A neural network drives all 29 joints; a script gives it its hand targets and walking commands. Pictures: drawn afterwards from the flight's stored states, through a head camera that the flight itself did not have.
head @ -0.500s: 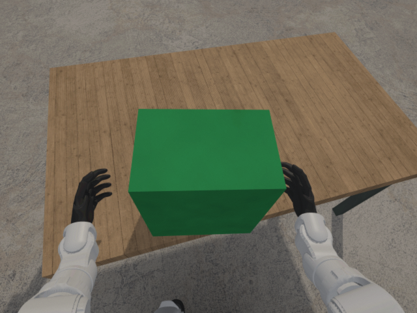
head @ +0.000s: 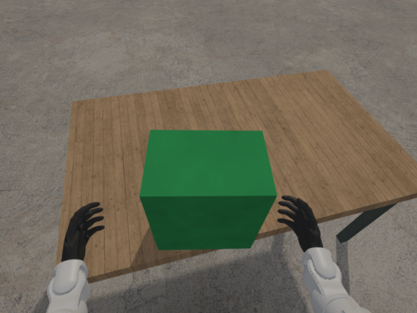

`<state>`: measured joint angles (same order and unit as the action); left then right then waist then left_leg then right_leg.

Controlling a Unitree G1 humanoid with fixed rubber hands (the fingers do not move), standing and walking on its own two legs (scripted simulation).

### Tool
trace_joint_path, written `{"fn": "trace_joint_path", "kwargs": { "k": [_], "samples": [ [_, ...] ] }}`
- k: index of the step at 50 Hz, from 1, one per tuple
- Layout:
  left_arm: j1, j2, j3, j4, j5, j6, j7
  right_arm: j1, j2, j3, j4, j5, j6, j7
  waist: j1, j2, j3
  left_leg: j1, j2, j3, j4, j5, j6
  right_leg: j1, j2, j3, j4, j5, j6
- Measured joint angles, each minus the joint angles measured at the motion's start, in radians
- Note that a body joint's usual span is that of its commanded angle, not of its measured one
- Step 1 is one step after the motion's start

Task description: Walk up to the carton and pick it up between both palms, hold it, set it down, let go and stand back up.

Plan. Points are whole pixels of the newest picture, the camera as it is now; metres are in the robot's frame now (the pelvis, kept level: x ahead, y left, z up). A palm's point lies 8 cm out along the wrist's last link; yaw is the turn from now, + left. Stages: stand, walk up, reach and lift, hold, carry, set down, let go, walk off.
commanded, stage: set down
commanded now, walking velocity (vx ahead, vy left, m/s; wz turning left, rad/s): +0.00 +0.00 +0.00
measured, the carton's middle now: (205, 195) +0.40 +0.03 -0.06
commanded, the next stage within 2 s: let go in 1.80 s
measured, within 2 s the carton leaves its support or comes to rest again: neither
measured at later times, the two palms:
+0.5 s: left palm (67, 284) +0.20 +0.27 -0.04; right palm (325, 266) +0.23 -0.20 -0.02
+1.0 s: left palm (70, 291) +0.19 +0.26 -0.04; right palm (328, 276) +0.21 -0.21 -0.03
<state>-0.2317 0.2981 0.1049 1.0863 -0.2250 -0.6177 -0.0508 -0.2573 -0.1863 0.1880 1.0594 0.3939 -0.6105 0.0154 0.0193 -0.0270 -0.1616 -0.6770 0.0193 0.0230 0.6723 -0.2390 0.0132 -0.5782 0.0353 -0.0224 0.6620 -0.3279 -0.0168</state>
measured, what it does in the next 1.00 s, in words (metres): stands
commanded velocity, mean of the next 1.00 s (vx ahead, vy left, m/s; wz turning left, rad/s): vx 0.00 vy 0.00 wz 0.00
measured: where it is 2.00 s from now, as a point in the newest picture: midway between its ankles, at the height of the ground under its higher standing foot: outside the picture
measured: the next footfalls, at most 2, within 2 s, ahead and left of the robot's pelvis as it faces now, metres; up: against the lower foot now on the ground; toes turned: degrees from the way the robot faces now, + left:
none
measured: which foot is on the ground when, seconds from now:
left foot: down 0.00-1.00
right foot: down 0.00-1.00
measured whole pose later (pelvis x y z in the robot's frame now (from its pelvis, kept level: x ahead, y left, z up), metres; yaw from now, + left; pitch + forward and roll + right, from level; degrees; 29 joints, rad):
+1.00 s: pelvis +0.03 -0.02 +0.02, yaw +1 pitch +4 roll +0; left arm 0.17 0.28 0.10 0.76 -0.23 -0.53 -0.04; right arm 0.15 -0.19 0.19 0.76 0.38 -0.58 0.01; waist 0.02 -0.05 -0.02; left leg -0.37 0.00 0.02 0.52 -0.23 -0.01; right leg -0.28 0.03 -0.02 0.53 -0.33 -0.03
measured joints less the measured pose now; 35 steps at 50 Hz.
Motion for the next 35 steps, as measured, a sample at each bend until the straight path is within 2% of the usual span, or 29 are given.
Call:
{"fn": "trace_joint_path", "kwargs": {
  "k": [6,12,20,25,35],
  "samples": [
    [0.009,0.0,-0.001,-0.005,-0.001,-0.016,-0.002,0.039,0.0,0.0,-0.015,0.0,0.001,-0.013,0.0,-0.001,0.018,0.049,-0.001,-0.001,-0.011,-0.007,-0.006,0.044,0.0,0.0,-0.001,-0.013,-0.001],
    [0.05,0.0,-0.001,-0.005,-0.001,-0.025,-0.03,0.097,0.0,0.0,-0.029,0.0,-0.03,-0.026,0.0,-0.002,0.047,0.086,-0.002,-0.002,-0.026,-0.007,-0.009,0.079,0.0,0.0,-0.011,-0.015,-0.003],
    [0.202,-0.001,0.0,-0.098,-0.001,-0.047,-0.033,0.222,0.0,0.0,-0.115,0.0,-0.079,-0.027,0.0,-0.009,0.062,0.139,-0.004,-0.004,-0.048,-0.004,-0.01,0.135,-0.002,0.0,-0.037,-0.01,-0.004],
    [0.251,-0.001,0.0,-0.15,-0.001,-0.03,-0.031,0.255,0.0,0.001,-0.155,0.0,-0.065,-0.023,0.0,-0.019,0.092,0.198,-0.007,-0.004,-0.056,-0.003,-0.008,0.196,-0.004,0.0,-0.047,-0.01,-0.004],
    [0.287,-0.001,-0.002,-0.225,-0.001,0.033,0.008,0.338,0.0,0.001,-0.219,-0.001,0.017,-0.001,0.0,-0.023,0.107,0.28,-0.014,-0.006,-0.09,0.004,-0.006,0.278,-0.009,0.0,-0.08,-0.007,-0.004]
  ]
}}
